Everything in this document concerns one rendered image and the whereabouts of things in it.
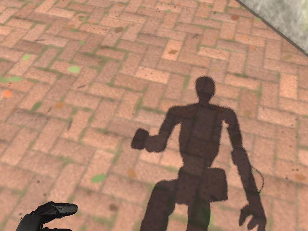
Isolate left robot hand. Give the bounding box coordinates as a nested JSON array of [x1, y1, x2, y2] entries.
[[15, 201, 78, 231]]

